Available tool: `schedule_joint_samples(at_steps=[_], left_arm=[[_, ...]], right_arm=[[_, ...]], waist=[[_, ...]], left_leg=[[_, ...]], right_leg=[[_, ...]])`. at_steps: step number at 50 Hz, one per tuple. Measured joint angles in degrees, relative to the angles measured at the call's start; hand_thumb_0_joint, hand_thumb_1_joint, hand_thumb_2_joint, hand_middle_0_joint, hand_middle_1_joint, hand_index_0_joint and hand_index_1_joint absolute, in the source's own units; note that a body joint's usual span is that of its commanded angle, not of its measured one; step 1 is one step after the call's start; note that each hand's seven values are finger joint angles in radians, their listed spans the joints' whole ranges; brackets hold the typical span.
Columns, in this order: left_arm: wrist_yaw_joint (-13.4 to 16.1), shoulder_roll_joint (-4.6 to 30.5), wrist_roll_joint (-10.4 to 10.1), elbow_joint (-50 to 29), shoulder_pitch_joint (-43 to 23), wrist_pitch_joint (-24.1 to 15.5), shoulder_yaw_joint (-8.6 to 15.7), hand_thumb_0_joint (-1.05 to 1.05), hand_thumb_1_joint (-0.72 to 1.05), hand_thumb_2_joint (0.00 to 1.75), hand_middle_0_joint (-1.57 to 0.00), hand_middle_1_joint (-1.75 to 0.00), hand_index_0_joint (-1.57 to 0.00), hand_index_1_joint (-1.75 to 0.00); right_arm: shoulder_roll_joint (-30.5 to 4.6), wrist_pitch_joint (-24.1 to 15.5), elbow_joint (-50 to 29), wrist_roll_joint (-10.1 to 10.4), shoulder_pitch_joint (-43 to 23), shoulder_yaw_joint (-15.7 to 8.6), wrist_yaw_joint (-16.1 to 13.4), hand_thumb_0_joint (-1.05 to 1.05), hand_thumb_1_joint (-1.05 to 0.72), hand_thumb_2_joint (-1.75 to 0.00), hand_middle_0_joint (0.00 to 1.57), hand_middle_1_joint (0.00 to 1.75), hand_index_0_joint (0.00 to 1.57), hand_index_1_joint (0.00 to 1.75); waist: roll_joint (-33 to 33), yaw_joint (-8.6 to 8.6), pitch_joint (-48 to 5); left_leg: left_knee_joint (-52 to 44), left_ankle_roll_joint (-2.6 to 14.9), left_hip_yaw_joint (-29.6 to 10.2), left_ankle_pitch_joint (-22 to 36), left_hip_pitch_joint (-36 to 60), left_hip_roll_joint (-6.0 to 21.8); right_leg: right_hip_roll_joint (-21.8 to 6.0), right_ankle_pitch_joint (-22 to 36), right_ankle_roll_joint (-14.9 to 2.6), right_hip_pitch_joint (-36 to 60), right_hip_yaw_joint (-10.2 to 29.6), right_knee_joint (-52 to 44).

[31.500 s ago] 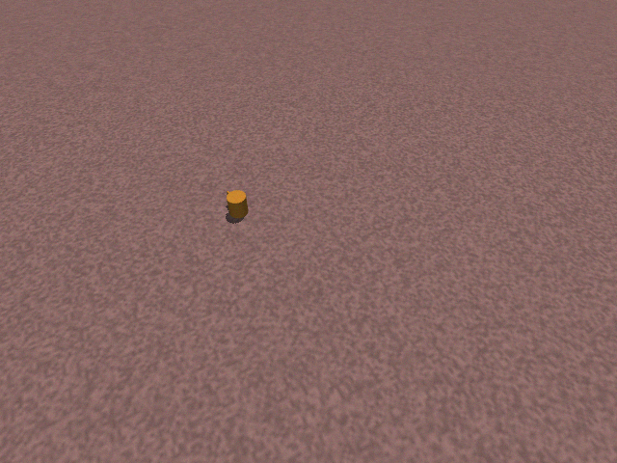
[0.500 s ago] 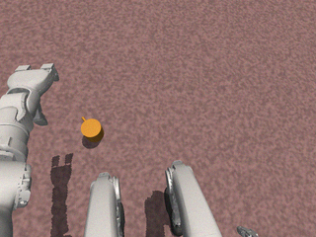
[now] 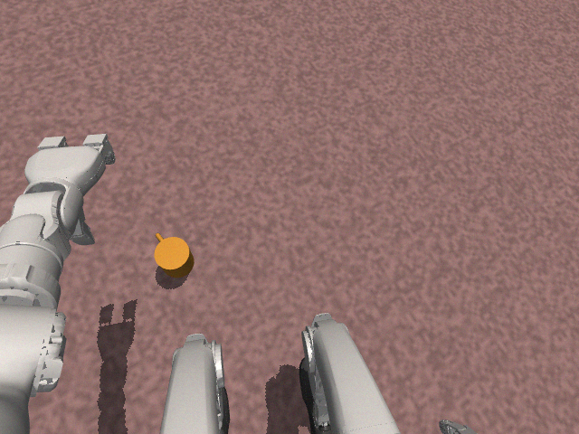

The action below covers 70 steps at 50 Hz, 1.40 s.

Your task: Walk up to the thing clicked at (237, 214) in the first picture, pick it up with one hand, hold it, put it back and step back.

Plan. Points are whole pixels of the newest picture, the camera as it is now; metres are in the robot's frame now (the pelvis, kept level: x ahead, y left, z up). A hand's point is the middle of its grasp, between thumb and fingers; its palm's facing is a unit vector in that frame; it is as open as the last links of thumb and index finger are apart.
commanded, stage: go down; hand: left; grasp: from above
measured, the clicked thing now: (171, 253) +0.52 +0.21 -0.52
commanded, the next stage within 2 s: approach in 1.22 s
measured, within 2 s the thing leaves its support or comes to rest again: neither
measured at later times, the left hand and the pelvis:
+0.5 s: hand (77, 190) +0.48 +0.25 -0.06, palm faces -0.44 -0.02 -0.90, open 14.1 cm; pelvis +0.01 +0.01 +0.03, yaw +0 degrees
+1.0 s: hand (82, 191) +0.47 +0.24 -0.05, palm faces -0.44 -0.02 -0.90, open 14.3 cm; pelvis +0.01 +0.00 +0.03, yaw +0 degrees
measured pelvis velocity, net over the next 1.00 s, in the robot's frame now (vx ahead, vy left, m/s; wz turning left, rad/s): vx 0.01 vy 0.00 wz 0.00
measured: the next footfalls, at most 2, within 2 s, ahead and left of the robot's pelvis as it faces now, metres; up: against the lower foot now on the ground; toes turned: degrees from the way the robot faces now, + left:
none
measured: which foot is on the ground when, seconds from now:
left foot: down 0.00-1.00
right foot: down 0.00-1.00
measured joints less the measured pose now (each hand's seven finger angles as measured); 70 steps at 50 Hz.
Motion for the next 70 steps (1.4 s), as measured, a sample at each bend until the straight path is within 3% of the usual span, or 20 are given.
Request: schedule_joint_samples(at_steps=[5,11,23,32,44,56,63,70], left_arm=[[1.7,-0.3,1.0,-3.8,2.0,-0.7,0.9,0.00,-0.48,0.92,-0.07,-1.11,-0.10,-1.08],[3.6,-1.5,0.4,-3.2,1.8,1.8,0.6,0.00,-0.50,0.94,-0.07,-1.10,-0.09,-1.07],[3.2,-2.2,-0.1,0.6,0.9,2.4,-0.8,0.00,-0.52,0.96,-0.07,-1.08,-0.09,-1.06],[4.3,-3.0,0.5,-1.4,2.0,2.6,-0.2,0.00,-0.54,0.98,-0.08,-1.07,-0.08,-1.06],[4.3,-3.7,-0.4,0.9,1.8,3.8,-0.9,0.00,-0.56,1.00,-0.08,-1.05,-0.07,-1.05],[6.0,-3.5,1.6,0.0,1.5,2.6,-0.3,0.00,-0.57,1.00,-0.08,-1.04,-0.07,-1.04],[5.3,-3.7,0.5,-1.3,1.6,4.7,0.0,0.00,-0.58,1.00,-0.07,-1.03,-0.06,-1.04],[4.9,-4.1,-0.6,2.7,1.5,4.6,-0.7,0.00,-0.58,1.02,-0.08,-1.01,-0.06,-1.03]], right_arm=[[-0.1,0.5,-0.1,-0.1,0.3,-0.5,0.1,0.00,-0.92,-0.90,0.20,0.30,0.20,0.30],[0.7,0.8,0.9,-0.2,-0.6,-0.6,0.3,0.00,-0.91,-0.90,0.20,0.30,0.20,0.30],[0.9,0.2,1.1,0.1,0.5,-0.4,-0.1,0.00,-0.91,-0.90,0.20,0.30,0.20,0.30],[0.6,0.7,1.0,-0.2,0.5,-0.7,-0.1,0.00,-0.91,-0.90,0.20,0.30,0.20,0.30],[1.2,0.5,1.2,-0.1,1.0,-0.7,0.1,0.00,-0.91,-0.90,0.20,0.30,0.20,0.30],[0.5,0.3,0.8,-0.5,0.7,-0.8,0.0,0.00,-0.91,-0.90,0.20,0.30,0.20,0.30],[0.9,0.7,1.1,-0.5,0.5,-0.8,0.4,0.00,-0.91,-0.90,0.20,0.30,0.20,0.30],[1.3,0.2,1.3,-0.2,1.7,-0.5,0.1,0.00,-0.91,-0.90,0.20,0.30,0.20,0.30]], waist=[[0.1,0.40,0.3],[0.2,0.94,1.3],[0.2,0.55,0.3],[0.2,0.74,0.8],[0.2,0.73,0.5],[0.0,0.18,1.0],[0.3,0.37,1.6],[0.4,0.25,0.4]], left_leg=[[0.2,0.13,0.2,-0.3,-0.2,0.0],[-1.9,0.37,0.3,0.3,2.1,0.1],[-5.1,0.41,0.4,0.7,5.4,0.3],[-5.6,0.46,0.6,0.5,6.0,0.4],[-8.2,0.26,0.5,1.1,8.7,0.6],[-5.5,0.20,0.4,0.7,5.6,0.4],[-6.7,0.17,0.5,1.1,6.8,0.5],[-8.5,0.04,0.4,1.5,8.8,0.6]], right_leg=[[0.0,-0.2,0.14,-0.2,0.2,0.1],[0.1,0.5,0.37,2.3,0.2,-2.3],[0.2,1.0,0.15,5.6,0.2,-5.7],[0.3,0.9,0.33,6.1,0.4,-6.1],[0.4,1.6,0.11,8.9,0.2,-8.7],[0.3,1.0,0.16,5.7,0.2,-5.9],[0.4,1.5,0.16,6.8,0.4,-7.1],[0.5,1.8,-0.07,8.8,0.2,-8.8]])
